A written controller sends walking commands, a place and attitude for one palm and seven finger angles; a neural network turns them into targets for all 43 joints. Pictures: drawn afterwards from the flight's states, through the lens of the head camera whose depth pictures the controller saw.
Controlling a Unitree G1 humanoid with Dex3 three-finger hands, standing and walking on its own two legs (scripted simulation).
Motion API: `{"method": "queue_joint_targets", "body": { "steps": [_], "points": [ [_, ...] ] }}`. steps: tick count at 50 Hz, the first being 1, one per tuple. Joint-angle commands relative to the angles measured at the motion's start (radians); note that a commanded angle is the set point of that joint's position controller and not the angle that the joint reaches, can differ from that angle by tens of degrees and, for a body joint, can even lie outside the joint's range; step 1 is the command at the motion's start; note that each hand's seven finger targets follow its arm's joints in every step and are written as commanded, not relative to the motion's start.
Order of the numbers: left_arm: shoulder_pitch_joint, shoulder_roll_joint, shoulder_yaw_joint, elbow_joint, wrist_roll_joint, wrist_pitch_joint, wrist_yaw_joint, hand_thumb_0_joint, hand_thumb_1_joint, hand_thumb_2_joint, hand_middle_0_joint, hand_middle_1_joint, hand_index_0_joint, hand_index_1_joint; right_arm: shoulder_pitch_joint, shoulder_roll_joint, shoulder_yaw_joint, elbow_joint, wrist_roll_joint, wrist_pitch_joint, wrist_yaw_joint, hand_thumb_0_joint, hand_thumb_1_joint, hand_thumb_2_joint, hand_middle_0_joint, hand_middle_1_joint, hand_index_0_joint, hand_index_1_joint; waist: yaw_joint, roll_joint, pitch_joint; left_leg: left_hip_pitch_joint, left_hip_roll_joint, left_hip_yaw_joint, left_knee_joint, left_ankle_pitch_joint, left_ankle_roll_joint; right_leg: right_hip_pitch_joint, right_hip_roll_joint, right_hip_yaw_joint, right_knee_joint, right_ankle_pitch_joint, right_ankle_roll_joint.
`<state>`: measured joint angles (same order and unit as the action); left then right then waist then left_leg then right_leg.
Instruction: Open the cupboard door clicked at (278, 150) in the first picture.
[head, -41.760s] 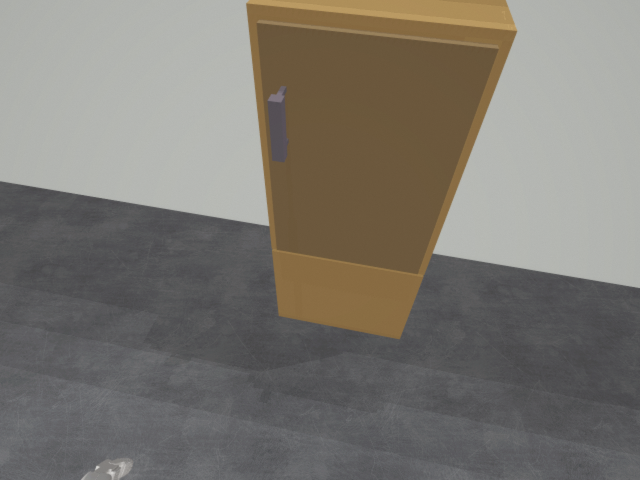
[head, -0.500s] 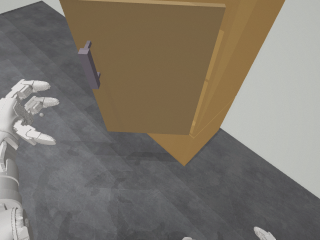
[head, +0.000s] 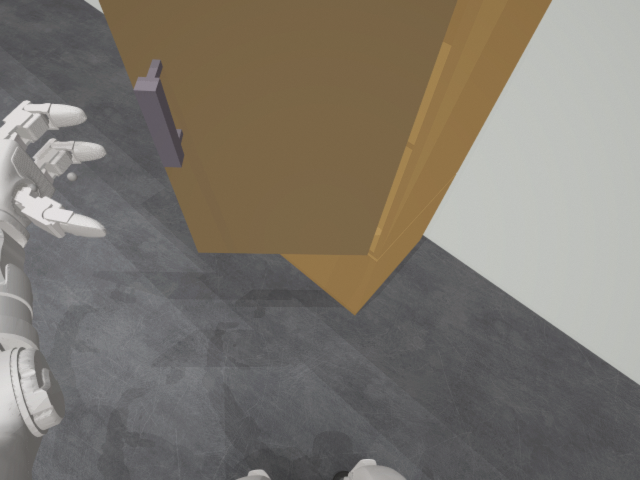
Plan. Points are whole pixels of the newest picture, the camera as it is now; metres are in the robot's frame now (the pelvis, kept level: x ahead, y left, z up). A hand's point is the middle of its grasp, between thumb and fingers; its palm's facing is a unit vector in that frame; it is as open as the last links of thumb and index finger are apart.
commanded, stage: move the hooked fingers beside the handle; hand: left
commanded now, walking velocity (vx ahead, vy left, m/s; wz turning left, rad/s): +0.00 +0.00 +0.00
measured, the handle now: (165, 115) +0.57 +0.20 +0.09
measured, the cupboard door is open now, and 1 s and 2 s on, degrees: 42 42 42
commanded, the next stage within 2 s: slide the fingers in behind the handle in 1.28 s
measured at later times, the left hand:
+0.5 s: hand (101, 132) +0.51 +0.27 +0.11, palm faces -0.01 -1.00 +0.00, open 14.0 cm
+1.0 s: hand (99, 133) +0.52 +0.27 +0.10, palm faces -0.01 -1.00 -0.01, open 14.0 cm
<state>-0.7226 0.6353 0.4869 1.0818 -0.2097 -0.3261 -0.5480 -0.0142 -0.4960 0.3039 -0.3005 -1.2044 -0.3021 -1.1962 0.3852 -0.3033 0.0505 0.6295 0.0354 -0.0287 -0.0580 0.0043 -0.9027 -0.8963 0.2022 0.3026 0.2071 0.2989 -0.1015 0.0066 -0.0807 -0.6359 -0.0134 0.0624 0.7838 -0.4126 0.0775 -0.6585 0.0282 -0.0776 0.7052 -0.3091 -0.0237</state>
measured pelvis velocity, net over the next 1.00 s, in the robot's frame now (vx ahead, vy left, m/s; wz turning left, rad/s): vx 0.02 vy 0.00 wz -0.02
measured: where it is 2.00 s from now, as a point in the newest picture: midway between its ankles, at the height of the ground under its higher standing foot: outside the picture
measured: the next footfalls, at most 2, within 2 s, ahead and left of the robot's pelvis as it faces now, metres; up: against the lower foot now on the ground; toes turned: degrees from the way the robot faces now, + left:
none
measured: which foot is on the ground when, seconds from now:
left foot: down 0.00-1.00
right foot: down 0.00-1.00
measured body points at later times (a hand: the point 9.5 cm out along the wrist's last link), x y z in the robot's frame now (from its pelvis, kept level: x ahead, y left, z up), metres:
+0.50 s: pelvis +0.00 +0.01 -0.01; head +0.13 +0.03 +0.42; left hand +0.50 +0.32 +0.11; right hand -0.02 -0.27 -0.11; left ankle -0.02 +0.06 -0.71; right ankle +0.01 -0.11 -0.71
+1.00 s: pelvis +0.02 +0.00 -0.01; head +0.15 +0.03 +0.42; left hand +0.51 +0.33 +0.10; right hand +0.00 -0.28 -0.10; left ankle -0.02 +0.06 -0.71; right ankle +0.01 -0.11 -0.71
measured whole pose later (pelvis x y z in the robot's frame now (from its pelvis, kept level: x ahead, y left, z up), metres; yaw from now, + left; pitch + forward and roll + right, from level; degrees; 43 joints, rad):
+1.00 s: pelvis +0.02 +0.00 -0.01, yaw -1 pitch +21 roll -4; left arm -0.95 0.79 0.50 1.25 -0.12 -0.29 -0.52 -0.01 -0.50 0.30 -0.30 -1.20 -0.30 -1.20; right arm 0.42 -0.31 0.06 0.60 0.02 0.11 -0.04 0.00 -0.90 -0.90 0.20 0.30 0.21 0.30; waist -0.18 0.01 -0.09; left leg -0.77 0.02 0.04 0.85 -0.46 0.07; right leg -0.77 0.06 -0.09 0.73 -0.33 -0.03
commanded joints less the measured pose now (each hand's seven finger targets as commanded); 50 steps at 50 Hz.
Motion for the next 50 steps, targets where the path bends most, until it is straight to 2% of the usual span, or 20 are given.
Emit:
{"method": "queue_joint_targets", "body": {
  "steps": [1,3,4,8,12,15,18,20,21,23,28,29,30,32,35,39,42,44,47,50],
  "points": [
    [-0.424,0.298,0.017,-0.101,-0.021,-0.028,0.006,0.0,-0.5,0.3,-0.3,-1.2,-0.3,-1.2,0.116,-0.186,-0.073,-0.062,0.0,0.0,-0.017,0.0,-0.9,-0.9,0.2,0.3,0.2,0.3,-0.021,0.091,-0.324,0.249,0.052,-0.142,-0.081,0.496,-0.076,0.088,0.003,0.043,-0.034,0.237,-0.003],
    [-0.47,0.349,0.035,-0.113,0.006,-0.022,0.02,0.0,-0.5,0.3,-0.3,-1.2,-0.3,-1.2,0.133,-0.191,-0.073,-0.061,-0.005,0.011,-0.018,0.0,-0.9,-0.9,0.2,0.3,0.2,0.3,-0.018,0.142,-0.352,0.276,0.052,-0.151,-0.078,0.541,-0.084,0.079,0.002,0.041,-0.023,0.241,-0.007],
    [-0.477,0.332,0.011,-0.128,0.02,-0.024,0.027,0.0,-0.5,0.3,-0.3,-1.2,-0.3,-1.2,0.134,-0.186,-0.073,-0.065,-0.007,0.014,-0.014,0.0,-0.9,-0.9,0.2,0.3,0.2,0.3,-0.018,0.199,-0.365,0.305,0.053,-0.155,-0.073,0.572,-0.094,0.055,0.0,0.04,-0.02,0.234,-0.009],
    [-0.515,0.342,0.026,-0.164,0.019,-0.061,0.053,0.0,-0.5,0.3,-0.3,-1.2,-0.3,-1.2,0.161,-0.187,-0.076,-0.059,-0.018,0.034,-0.004,0.0,-0.9,-0.9,0.2,0.3,0.2,0.3,-0.027,0.169,-0.429,0.371,0.072,-0.177,-0.052,0.683,-0.113,0.034,0.012,0.034,-0.01,0.251,-0.006],
    [-0.589,0.34,0.024,-0.104,0.015,-0.066,0.06,0.0,-0.5,0.3,-0.3,-1.2,-0.3,-1.2,0.169,-0.192,-0.073,-0.047,-0.018,0.052,-0.005,0.0,-0.9,-0.9,0.2,0.3,0.2,0.3,-0.052,0.158,-0.407,0.332,0.068,-0.173,-0.044,0.627,-0.102,0.021,0.015,0.036,-0.009,0.24,-0.005],
    [-0.616,0.384,0.021,-0.034,0.055,-0.043,0.068,0.0,-0.5,0.3,-0.3,-1.2,-0.3,-1.2,0.184,-0.2,-0.067,-0.038,-0.02,0.066,-0.008,0.0,-0.9,-0.9,0.2,0.3,0.2,0.3,-0.065,0.156,-0.369,0.279,0.065,-0.176,-0.044,0.566,-0.098,0.001,0.012,0.037,-0.008,0.212,-0.004],
    [-0.645,0.377,-0.002,-0.025,0.08,-0.043,0.072,0.0,-0.5,0.3,-0.3,-1.2,-0.3,-1.2,0.205,-0.198,-0.063,-0.038,-0.025,0.078,-0.005,0.0,-0.9,-0.9,0.2,0.3,0.2,0.3,-0.073,0.213,-0.407,0.325,0.072,-0.185,-0.031,0.612,-0.108,-0.037,0.016,0.033,0.001,0.206,-0.005],
    [-0.687,0.415,0.018,-0.003,0.078,-0.042,0.078,0.0,-0.5,0.3,-0.3,-1.2,-0.3,-1.2,0.213,-0.205,-0.061,-0.034,-0.027,0.085,-0.007,0.0,-0.9,-0.9,0.2,0.3,0.2,0.3,-0.09,0.154,-0.397,0.276,0.071,-0.186,-0.024,0.559,-0.098,-0.026,0.018,0.035,0.001,0.204,-0.003],
    [-0.702,0.41,0.016,-0.007,0.074,-0.044,0.077,0.0,-0.5,0.3,-0.3,-1.2,-0.3,-1.2,0.217,-0.204,-0.061,-0.036,-0.026,0.086,-0.007,0.0,-0.9,-0.9,0.2,0.3,0.2,0.3,-0.092,0.167,-0.417,0.272,0.068,-0.181,-0.021,0.556,-0.094,-0.014,0.018,0.038,0.003,0.214,-0.002],
    [-0.73,0.446,0.042,-0.026,0.073,-0.055,0.075,0.0,-0.5,0.3,-0.3,-1.2,-0.3,-1.2,0.232,-0.209,-0.063,-0.034,-0.03,0.091,-0.007,0.0,-0.9,-0.9,0.2,0.3,0.2,0.3,-0.092,0.194,-0.48,0.311,0.073,-0.183,-0.009,0.615,-0.099,-0.007,0.021,0.039,0.011,0.243,-0.003],
    [-0.627,0.48,0.053,0.055,0.1,-0.025,0.068,0.0,-0.5,0.3,-0.3,-1.2,-0.3,-1.2,0.245,-0.207,-0.057,-0.05,-0.032,0.106,-0.002,0.0,-0.9,-0.9,0.2,0.3,0.2,0.3,-0.072,0.182,-0.438,0.212,0.062,-0.157,-0.002,0.589,-0.082,0.039,0.022,0.045,0.016,0.278,-0.004],
    [-0.622,0.477,0.05,0.04,0.099,-0.022,0.064,0.0,-0.5,0.3,-0.3,-1.2,-0.3,-1.2,0.247,-0.207,-0.057,-0.056,-0.033,0.111,0.001,0.0,-0.9,-0.9,0.2,0.3,0.2,0.3,-0.074,0.177,-0.454,0.207,0.062,-0.153,0.001,0.595,-0.079,0.05,0.022,0.046,0.017,0.296,-0.002],
    [-0.582,0.508,0.076,0.031,0.103,-0.02,0.064,0.0,-0.5,0.3,-0.3,-1.2,-0.3,-1.2,0.247,-0.207,-0.062,-0.065,-0.033,0.113,0.002,0.0,-0.9,-0.9,0.2,0.3,0.2,0.3,-0.052,0.18,-0.465,0.194,0.059,-0.147,0.003,0.602,-0.074,0.078,0.021,0.05,0.019,0.313,-0.005],
    [-0.583,0.493,0.071,-0.018,0.09,-0.028,0.057,0.0,-0.5,0.3,-0.3,-1.2,-0.3,-1.2,0.246,-0.203,-0.063,-0.078,-0.031,0.12,0.003,0.0,-0.9,-0.9,0.2,0.3,0.2,0.3,-0.055,0.202,-0.481,0.22,0.062,-0.143,0.006,0.635,-0.076,0.078,0.024,0.048,0.024,0.336,-0.008],
    [-0.576,0.553,0.128,-0.052,0.075,-0.035,0.052,0.0,-0.5,0.3,-0.3,-1.2,-0.3,-1.2,0.244,-0.21,-0.073,-0.085,-0.032,0.12,0.005,0.0,-0.9,-0.9,0.2,0.3,0.2,0.3,-0.052,0.141,-0.504,0.169,0.057,-0.128,0.005,0.58,-0.054,0.153,0.027,0.063,0.016,0.372,-0.001],
    [-0.627,0.545,0.111,-0.076,0.081,-0.049,0.051,0.0,-0.5,0.3,-0.3,-1.2,-0.3,-1.2,0.241,-0.202,-0.069,-0.076,-0.026,0.125,0.005,0.0,-0.9,-0.9,0.2,0.3,0.2,0.3,-0.066,0.228,-0.473,0.209,0.056,-0.128,0.007,0.587,-0.055,0.101,0.031,0.062,0.012,0.351,-0.004],
    [-0.646,0.467,0.049,-0.072,0.08,-0.045,0.045,0.0,-0.5,0.3,-0.3,-1.2,-0.3,-1.2,0.242,-0.194,-0.064,-0.065,-0.025,0.132,0.005,0.0,-0.9,-0.9,0.2,0.3,0.2,0.3,-0.086,0.266,-0.45,0.265,0.062,-0.135,0.015,0.632,-0.064,0.034,0.033,0.053,0.007,0.331,-0.004],
    [-0.621,0.48,0.063,-0.058,0.073,-0.037,0.036,0.0,-0.5,0.3,-0.3,-1.2,-0.3,-1.2,0.247,-0.199,-0.068,-0.056,-0.027,0.133,0.005,0.0,-0.9,-0.9,0.2,0.3,0.2,0.3,-0.079,0.251,-0.472,0.283,0.066,-0.143,0.022,0.665,-0.067,0.039,0.035,0.053,0.005,0.34,-0.001],
    [-0.605,0.414,0.023,-0.037,0.052,-0.019,0.021,0.0,-0.5,0.3,-0.3,-1.2,-0.3,-1.2,0.242,-0.195,-0.064,-0.059,-0.022,0.135,0.004,0.0,-0.9,-0.9,0.2,0.3,0.2,0.3,-0.086,0.219,-0.461,0.277,0.065,-0.144,0.021,0.678,-0.064,0.042,0.033,0.047,0.006,0.36,-0.004],
    [-0.582,0.439,0.037,0.016,0.06,0.007,0.026,0.0,-0.5,0.3,-0.3,-1.2,-0.3,-1.2,0.236,-0.2,-0.062,-0.063,-0.022,0.136,0.003,0.0,-0.9,-0.9,0.2,0.3,0.2,0.3,-0.087,0.157,-0.418,0.199,0.059,-0.134,0.015,0.593,-0.05,0.058,0.031,0.051,0.005,0.349,0.002]
  ]
}}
